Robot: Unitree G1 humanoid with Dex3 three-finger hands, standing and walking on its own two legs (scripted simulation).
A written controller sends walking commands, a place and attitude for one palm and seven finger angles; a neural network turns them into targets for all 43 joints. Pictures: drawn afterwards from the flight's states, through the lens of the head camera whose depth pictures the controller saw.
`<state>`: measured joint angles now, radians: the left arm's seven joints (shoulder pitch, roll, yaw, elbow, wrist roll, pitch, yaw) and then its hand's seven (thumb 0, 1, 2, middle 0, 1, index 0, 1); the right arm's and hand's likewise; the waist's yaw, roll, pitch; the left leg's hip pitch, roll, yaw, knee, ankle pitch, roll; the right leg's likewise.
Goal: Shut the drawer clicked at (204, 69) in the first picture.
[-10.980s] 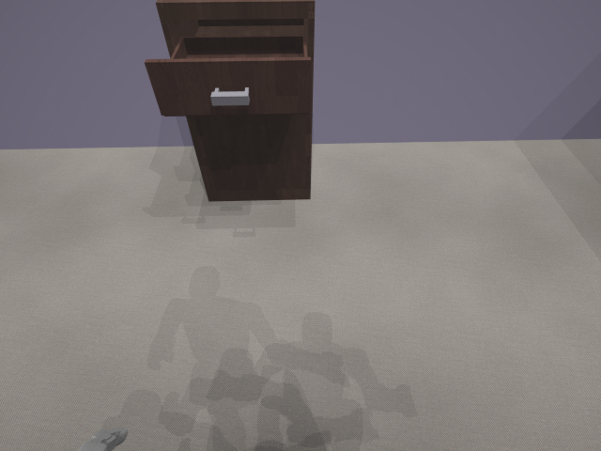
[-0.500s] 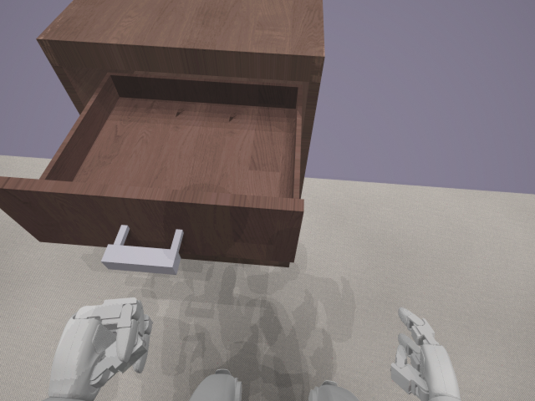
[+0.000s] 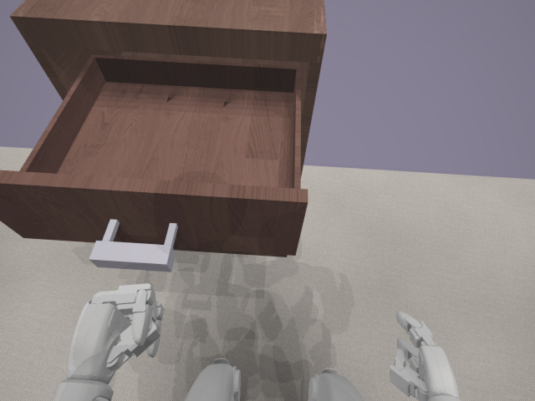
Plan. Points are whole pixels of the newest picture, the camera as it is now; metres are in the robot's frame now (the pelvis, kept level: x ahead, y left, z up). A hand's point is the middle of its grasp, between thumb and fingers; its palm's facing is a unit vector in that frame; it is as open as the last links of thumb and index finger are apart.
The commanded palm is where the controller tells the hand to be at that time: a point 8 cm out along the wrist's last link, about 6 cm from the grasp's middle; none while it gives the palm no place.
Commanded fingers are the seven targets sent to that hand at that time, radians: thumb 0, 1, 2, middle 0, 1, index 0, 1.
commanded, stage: bring the fist close to the handle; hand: left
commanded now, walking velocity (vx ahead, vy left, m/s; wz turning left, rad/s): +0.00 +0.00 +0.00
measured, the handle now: (138, 241) +0.32 +0.20 +0.05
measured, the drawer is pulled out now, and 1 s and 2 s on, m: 0.28 0.24 0.12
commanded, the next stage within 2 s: push the drawer shut in 0.16 s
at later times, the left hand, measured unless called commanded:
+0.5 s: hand (160, 319) +0.22 +0.15 +0.05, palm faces -0.02 -1.00 -0.04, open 3.3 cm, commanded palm +0.20 +0.21 +0.05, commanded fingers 0.00 0.90 0.90 -1.40 -1.60 -1.40 -1.60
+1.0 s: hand (170, 277) +0.27 +0.15 +0.05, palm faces -0.04 -1.00 -0.05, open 3.0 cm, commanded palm +0.27 +0.21 +0.05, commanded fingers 0.00 0.90 0.90 -1.40 -1.60 -1.40 -1.60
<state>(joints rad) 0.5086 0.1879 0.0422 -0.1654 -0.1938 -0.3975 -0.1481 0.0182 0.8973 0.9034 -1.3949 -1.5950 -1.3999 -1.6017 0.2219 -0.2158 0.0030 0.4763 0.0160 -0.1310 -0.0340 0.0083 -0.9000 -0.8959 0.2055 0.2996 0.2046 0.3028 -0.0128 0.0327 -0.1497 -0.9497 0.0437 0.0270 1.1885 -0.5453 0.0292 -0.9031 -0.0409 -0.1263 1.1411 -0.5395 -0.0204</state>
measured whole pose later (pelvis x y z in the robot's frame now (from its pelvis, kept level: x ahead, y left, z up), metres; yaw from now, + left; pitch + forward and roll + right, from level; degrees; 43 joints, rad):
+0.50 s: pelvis +0.00 -0.01 +0.00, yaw +0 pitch +18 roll -2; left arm 0.46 0.20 0.07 -0.13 -0.21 -0.41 -0.16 0.02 0.90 0.90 -1.40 -1.60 -1.40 -1.60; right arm 0.21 -0.23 0.01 0.47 0.02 -0.12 -0.04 0.01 -0.90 -0.90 0.21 0.30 0.20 0.30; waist -0.02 0.04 -0.16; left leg -0.97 0.05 0.01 1.21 -0.55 0.01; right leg -0.92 -0.04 -0.14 1.16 -0.56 -0.04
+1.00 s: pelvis +0.00 -0.02 +0.00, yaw +0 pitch +18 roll -2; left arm 0.17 0.23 0.11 0.10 -0.22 -0.39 -0.18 -0.02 0.85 0.92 -1.40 -1.59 -1.40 -1.60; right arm 0.23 -0.26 0.02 0.54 0.02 -0.13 -0.04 0.01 -0.90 -0.90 0.21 0.30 0.20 0.30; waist -0.03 0.04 -0.14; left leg -0.95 0.05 0.01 1.16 -0.52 0.01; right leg -0.90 -0.03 -0.14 1.13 -0.53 -0.04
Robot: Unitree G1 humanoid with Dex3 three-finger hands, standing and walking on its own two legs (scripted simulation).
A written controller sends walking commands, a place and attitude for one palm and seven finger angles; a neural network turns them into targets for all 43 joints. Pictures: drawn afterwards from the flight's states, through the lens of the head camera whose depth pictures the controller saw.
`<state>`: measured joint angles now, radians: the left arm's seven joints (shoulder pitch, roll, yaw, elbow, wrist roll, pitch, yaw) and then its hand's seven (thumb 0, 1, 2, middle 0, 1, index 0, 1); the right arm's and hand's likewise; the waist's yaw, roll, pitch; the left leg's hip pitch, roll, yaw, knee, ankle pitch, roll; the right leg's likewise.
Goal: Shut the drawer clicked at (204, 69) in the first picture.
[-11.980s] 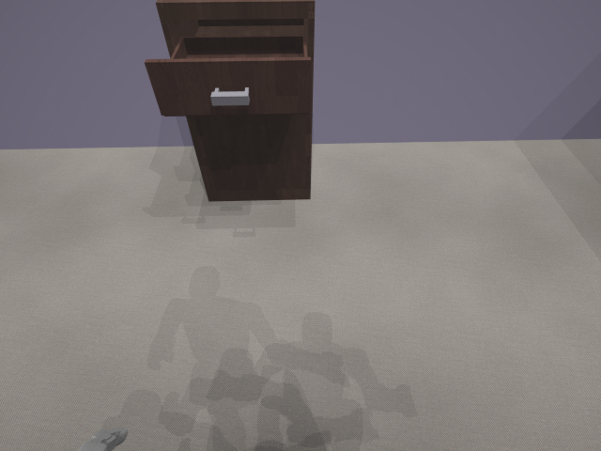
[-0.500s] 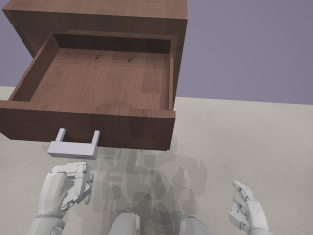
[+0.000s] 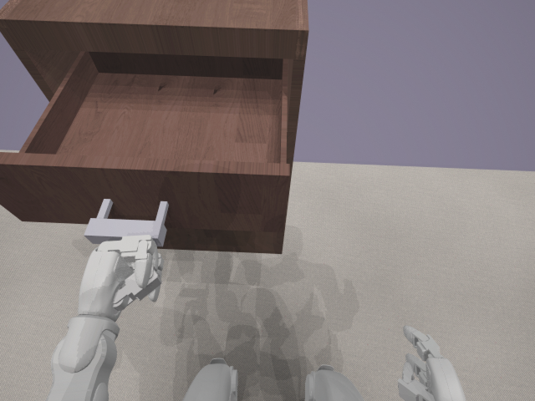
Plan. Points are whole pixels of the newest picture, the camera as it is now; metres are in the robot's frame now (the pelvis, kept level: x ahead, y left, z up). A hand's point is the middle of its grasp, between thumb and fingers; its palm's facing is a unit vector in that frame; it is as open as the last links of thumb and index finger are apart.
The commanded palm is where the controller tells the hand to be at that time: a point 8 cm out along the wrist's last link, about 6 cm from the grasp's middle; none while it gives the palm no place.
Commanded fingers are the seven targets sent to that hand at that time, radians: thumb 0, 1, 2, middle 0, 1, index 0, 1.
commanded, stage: push the drawer shut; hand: left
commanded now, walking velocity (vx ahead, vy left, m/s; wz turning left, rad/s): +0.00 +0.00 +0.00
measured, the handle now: (131, 219) +0.36 +0.21 +0.05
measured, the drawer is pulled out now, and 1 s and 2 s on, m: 0.24 0.12 0.00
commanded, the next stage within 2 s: none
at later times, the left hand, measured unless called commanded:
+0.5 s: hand (165, 232) +0.34 +0.16 +0.05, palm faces -0.05 -1.00 -0.04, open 3.0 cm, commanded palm +0.33 +0.22 +0.05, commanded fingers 0.00 0.90 0.90 -1.40 -1.60 -1.40 -1.60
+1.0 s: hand (172, 196) +0.40 +0.16 +0.05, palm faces -0.04 -1.00 -0.04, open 3.0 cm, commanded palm +0.39 +0.22 +0.05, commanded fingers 0.00 0.90 0.90 -1.40 -1.60 -1.40 -1.60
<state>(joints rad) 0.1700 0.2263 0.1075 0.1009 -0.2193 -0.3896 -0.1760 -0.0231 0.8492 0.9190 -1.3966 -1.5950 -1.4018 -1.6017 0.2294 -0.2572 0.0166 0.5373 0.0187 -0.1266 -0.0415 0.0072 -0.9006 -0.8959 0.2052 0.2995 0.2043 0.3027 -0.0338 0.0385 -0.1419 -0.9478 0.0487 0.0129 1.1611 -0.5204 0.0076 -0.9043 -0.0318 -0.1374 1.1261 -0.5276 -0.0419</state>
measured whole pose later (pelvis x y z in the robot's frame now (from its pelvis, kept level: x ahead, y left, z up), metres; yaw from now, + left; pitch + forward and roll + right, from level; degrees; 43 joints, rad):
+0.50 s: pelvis +0.00 +0.01 +0.01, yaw -1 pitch +18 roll -1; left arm -0.12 0.22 0.13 0.37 -0.19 -0.40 -0.16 -0.02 0.84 0.90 -1.40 -1.60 -1.40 -1.60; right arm 0.24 -0.25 0.02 0.58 0.02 -0.09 -0.02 0.01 -0.90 -0.90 0.21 0.30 0.20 0.30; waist -0.05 0.03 -0.13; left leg -0.93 0.04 0.04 1.11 -0.50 0.02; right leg -0.89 -0.04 -0.11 1.08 -0.50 -0.03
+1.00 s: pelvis +0.00 +0.01 +0.01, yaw -1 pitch +19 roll -1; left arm -0.38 0.26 0.21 0.64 -0.17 -0.43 -0.15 -0.01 0.82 0.89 -1.40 -1.60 -1.40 -1.60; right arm 0.27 -0.25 0.01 0.61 0.01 -0.03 -0.01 0.00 -0.90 -0.90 0.21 0.30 0.20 0.30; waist -0.08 0.02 -0.12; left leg -0.94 0.05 0.05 1.10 -0.49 0.02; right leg -0.92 -0.03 -0.10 1.07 -0.49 -0.02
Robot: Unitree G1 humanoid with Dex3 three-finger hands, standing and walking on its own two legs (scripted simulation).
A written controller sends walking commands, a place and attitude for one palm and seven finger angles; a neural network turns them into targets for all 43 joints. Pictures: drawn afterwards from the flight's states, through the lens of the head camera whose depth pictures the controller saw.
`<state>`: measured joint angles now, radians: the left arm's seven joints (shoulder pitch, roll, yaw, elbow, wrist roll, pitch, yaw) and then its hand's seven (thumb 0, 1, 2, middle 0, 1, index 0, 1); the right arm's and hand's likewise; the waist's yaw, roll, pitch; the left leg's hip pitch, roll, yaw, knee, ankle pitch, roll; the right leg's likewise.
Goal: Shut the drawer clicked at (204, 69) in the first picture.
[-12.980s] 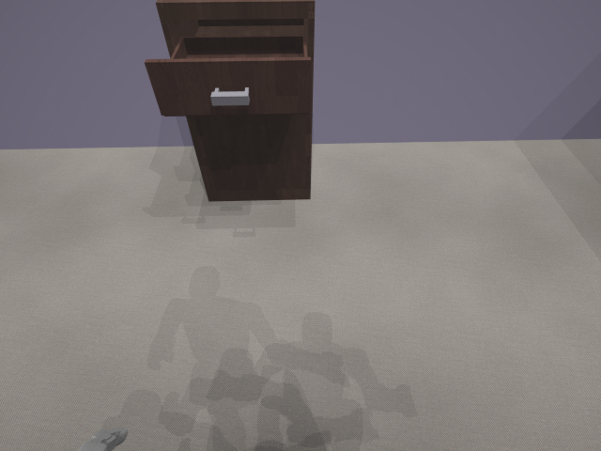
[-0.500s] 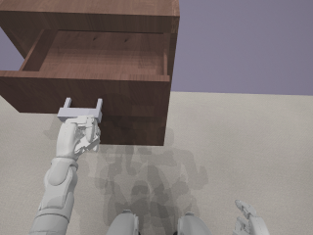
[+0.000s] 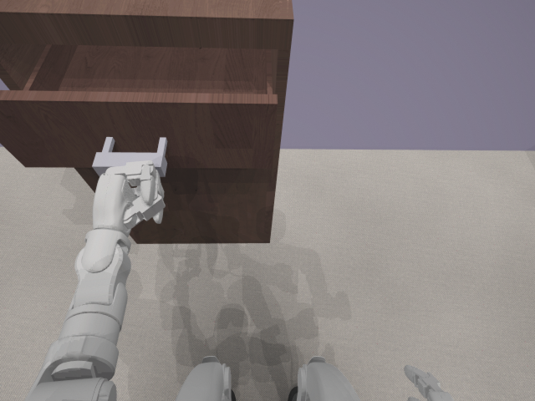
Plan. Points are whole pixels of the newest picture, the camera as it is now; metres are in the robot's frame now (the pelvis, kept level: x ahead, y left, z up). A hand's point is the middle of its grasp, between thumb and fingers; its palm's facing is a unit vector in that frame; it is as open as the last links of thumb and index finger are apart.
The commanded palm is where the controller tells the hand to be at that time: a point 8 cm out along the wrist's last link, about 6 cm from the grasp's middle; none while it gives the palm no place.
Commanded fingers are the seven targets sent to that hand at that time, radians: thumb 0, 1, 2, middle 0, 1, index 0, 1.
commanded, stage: push the drawer shut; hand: left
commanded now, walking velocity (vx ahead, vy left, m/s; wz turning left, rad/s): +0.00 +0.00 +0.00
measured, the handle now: (133, 153) +0.48 +0.21 +0.04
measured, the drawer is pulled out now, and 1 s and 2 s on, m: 0.12 0.00 0.00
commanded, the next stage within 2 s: pull the fist back off the drawer in 1.36 s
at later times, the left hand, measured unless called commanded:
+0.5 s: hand (167, 155) +0.48 +0.16 +0.04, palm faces +0.01 -1.00 -0.03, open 3.1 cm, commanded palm +0.45 +0.21 +0.04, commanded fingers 0.00 0.90 0.90 -1.40 -1.60 -1.40 -1.60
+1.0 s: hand (165, 136) +0.52 +0.17 +0.04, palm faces -0.01 -1.00 -0.02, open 2.8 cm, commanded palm +0.51 +0.21 +0.04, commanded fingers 0.00 0.90 0.90 -1.40 -1.60 -1.40 -1.60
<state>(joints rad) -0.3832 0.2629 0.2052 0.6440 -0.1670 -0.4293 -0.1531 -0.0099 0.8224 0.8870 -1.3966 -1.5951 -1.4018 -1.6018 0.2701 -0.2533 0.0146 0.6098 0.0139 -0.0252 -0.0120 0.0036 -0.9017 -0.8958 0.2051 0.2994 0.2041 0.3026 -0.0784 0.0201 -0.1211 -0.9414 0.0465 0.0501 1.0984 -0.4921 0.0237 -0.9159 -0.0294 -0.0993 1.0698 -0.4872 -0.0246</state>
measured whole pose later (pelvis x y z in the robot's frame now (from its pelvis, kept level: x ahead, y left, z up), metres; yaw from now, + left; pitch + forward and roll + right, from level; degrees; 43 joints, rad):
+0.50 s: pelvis -0.01 +0.00 -0.01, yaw -1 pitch +23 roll -2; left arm -0.75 0.38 0.33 1.03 -0.11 -0.46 -0.16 -0.01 0.84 0.90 -1.40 -1.60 -1.40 -1.60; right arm 0.32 -0.26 0.03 0.64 -0.01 0.02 0.00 0.00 -0.90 -0.90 0.20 0.30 0.20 0.30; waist -0.14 0.03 -0.12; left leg -1.05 0.06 0.05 1.14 -0.49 0.03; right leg -1.03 -0.02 -0.10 1.11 -0.48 -0.03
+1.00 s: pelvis +0.00 +0.01 -0.01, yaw -2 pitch +26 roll -3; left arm -0.88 0.46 0.40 1.14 -0.06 -0.48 -0.19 -0.05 0.76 0.89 -1.40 -1.59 -1.40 -1.60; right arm 0.36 -0.26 0.04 0.62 -0.03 0.08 0.01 0.00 -0.90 -0.90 0.21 0.30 0.20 0.30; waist -0.18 0.03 -0.11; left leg -1.09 0.07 0.04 1.15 -0.51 0.04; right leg -1.05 -0.01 -0.10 1.09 -0.48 -0.02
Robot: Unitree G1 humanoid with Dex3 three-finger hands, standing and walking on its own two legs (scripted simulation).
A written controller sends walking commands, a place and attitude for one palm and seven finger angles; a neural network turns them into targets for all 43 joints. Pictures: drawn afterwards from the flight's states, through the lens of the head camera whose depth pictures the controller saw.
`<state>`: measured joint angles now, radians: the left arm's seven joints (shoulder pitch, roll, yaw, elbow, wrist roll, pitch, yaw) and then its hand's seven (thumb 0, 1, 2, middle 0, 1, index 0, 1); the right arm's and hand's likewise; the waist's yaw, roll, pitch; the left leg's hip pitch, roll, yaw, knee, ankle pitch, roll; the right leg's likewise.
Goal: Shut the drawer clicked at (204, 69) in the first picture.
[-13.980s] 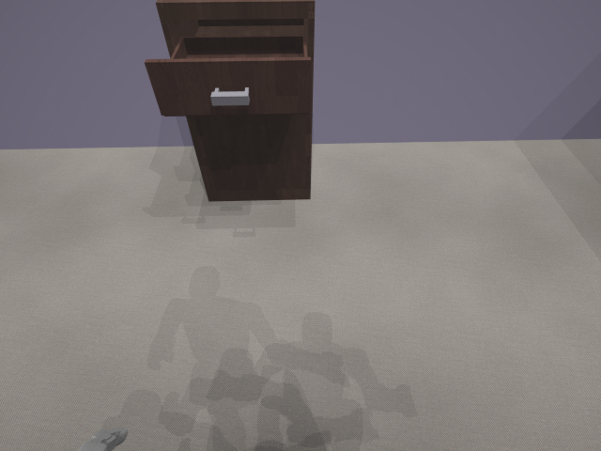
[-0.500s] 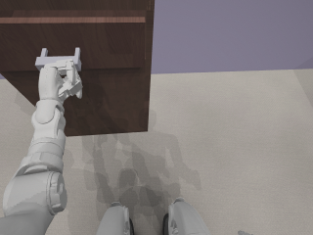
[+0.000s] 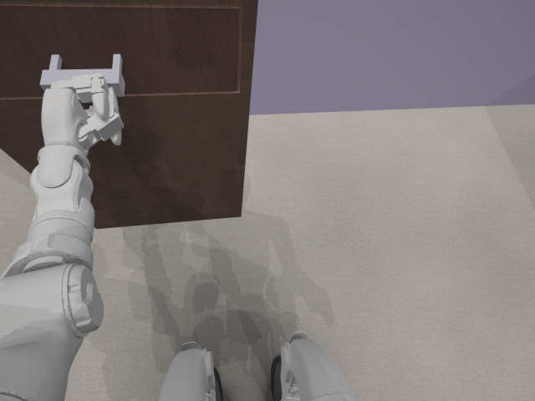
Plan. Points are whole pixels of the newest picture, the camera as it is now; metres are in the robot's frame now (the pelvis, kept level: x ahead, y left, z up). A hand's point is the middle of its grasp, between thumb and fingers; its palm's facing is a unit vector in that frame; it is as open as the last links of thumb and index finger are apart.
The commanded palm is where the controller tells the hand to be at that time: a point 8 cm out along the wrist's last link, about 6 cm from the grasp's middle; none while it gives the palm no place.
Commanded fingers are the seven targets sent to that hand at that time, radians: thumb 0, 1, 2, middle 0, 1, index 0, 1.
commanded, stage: push the drawer shut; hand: left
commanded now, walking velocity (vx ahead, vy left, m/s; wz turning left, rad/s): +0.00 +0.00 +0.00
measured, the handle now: (86, 72) +0.59 +0.22 +0.05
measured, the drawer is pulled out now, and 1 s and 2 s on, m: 0.00 0.00 0.00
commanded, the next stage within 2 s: pull the fist back off the drawer in 0.36 s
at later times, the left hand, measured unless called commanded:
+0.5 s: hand (109, 114) +0.52 +0.19 +0.05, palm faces +0.04 -1.00 -0.04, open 2.8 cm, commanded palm +0.55 +0.20 +0.05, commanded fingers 0.00 0.90 0.90 -1.40 -1.60 -1.40 -1.60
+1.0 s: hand (114, 116) +0.51 +0.18 +0.05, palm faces +0.03 -1.00 -0.03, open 2.9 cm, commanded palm +0.49 +0.21 +0.05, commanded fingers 0.00 0.90 0.90 -1.40 -1.60 -1.40 -1.60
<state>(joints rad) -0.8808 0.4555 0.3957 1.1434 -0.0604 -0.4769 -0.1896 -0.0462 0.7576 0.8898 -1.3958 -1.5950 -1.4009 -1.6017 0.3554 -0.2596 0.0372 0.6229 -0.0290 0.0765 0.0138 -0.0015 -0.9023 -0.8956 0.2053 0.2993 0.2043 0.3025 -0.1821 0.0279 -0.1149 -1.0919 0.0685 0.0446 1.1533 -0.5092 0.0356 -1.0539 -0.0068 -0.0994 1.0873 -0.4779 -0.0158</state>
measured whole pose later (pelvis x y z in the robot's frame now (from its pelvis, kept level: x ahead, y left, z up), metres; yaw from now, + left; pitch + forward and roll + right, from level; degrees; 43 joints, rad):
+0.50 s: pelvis -0.04 +0.00 -0.02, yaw +1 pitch +27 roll -5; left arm -1.11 0.56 0.32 1.30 -0.02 -0.43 -0.13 -0.06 0.60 0.96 -1.40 -1.60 -1.40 -1.60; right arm 0.37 -0.27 0.08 0.67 -0.05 0.01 0.00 0.00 -0.90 -0.90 0.21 0.30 0.21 0.30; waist -0.24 0.03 -0.11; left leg -1.26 0.05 0.00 1.23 -0.46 0.04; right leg -1.18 -0.02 -0.15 1.14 -0.44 -0.02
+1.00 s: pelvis -0.03 +0.01 -0.02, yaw +0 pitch +27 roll -5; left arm -1.03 0.51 0.35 1.21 -0.04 -0.41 -0.13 -0.03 0.73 0.92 -1.40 -1.60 -1.40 -1.60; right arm 0.39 -0.27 0.07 0.64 -0.05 0.02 0.03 0.00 -0.90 -0.90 0.21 0.30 0.21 0.30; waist -0.22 0.04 -0.11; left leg -1.22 0.06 0.02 1.21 -0.47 0.05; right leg -1.16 -0.01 -0.11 1.13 -0.43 -0.01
